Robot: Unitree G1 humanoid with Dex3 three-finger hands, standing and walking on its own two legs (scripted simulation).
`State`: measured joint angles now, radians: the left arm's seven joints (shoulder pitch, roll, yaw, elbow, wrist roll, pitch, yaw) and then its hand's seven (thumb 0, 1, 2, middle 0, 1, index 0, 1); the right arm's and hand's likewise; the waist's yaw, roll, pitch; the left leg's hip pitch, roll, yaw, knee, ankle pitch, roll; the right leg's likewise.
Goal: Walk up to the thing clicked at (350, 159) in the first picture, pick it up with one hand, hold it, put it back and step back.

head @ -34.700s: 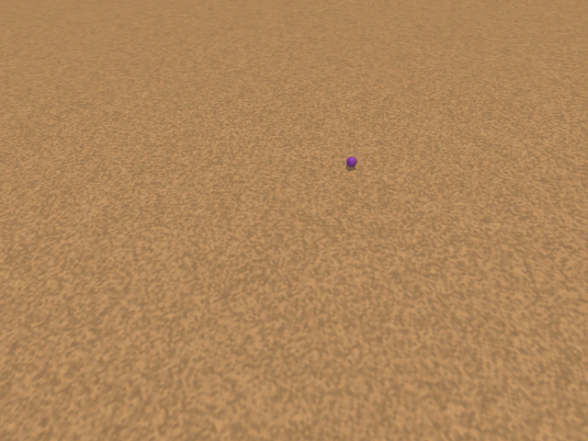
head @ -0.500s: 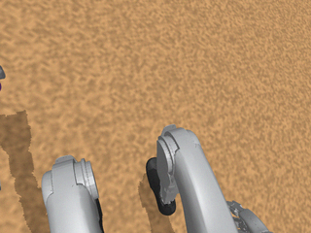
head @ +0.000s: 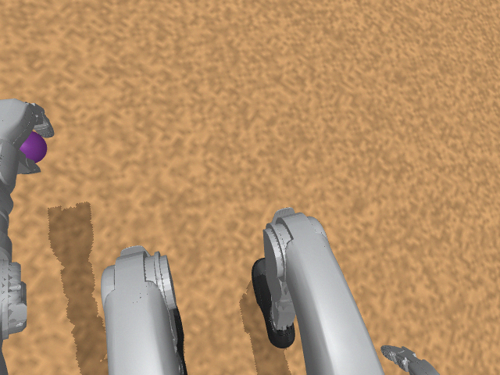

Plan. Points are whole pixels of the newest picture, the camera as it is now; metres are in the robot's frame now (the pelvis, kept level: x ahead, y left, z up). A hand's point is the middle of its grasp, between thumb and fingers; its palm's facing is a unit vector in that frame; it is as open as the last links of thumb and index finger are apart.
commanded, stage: lift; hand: left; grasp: from above
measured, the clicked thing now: (26, 147) +0.51 +0.29 -0.16
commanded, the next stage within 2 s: hold in 1.34 s
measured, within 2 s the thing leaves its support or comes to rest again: neither
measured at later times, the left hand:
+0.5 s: hand out of the picture +0.42 +0.29 +0.04, palm faces -0.43 -0.10 -0.90, open 7.6 cm
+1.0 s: hand out of the picture +0.38 +0.25 +0.22, palm faces -0.43 -0.11 -0.90, open 7.5 cm
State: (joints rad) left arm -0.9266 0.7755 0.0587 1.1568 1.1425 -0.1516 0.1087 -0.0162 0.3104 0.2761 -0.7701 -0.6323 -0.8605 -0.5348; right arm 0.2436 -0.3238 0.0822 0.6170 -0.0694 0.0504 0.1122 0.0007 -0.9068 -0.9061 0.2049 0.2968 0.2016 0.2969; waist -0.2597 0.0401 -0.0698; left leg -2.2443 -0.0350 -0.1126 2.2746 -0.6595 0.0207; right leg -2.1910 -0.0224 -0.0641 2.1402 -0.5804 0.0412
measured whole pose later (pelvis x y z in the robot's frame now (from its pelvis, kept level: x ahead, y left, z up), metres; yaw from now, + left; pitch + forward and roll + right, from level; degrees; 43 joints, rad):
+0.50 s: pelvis +0.01 +0.00 +0.13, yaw +4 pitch +32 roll -5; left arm -0.62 0.60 -0.03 0.84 1.02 -0.08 0.05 -0.02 0.32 0.28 -0.76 -0.64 -0.86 -0.54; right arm 0.16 -0.26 0.01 0.63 0.01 0.07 0.04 0.00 -0.91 -0.90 0.20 0.30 0.20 0.30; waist -0.13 0.05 -0.18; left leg -1.79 -0.01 -0.06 1.88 -0.64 0.02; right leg -1.78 -0.02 -0.02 1.79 -0.56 0.05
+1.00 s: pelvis +0.04 +0.00 +0.30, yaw +4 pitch +17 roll -2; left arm -0.40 0.43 -0.15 0.86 0.99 0.01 0.13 -0.02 0.33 0.24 -0.77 -0.63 -0.87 -0.52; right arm 0.25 -0.24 -0.01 0.73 0.05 -0.02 -0.06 0.01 -0.91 -0.91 0.20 0.30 0.20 0.30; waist -0.09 0.04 -0.15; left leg -1.02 0.02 -0.02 1.23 -0.51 0.01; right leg -1.03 0.00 0.00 1.17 -0.43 0.03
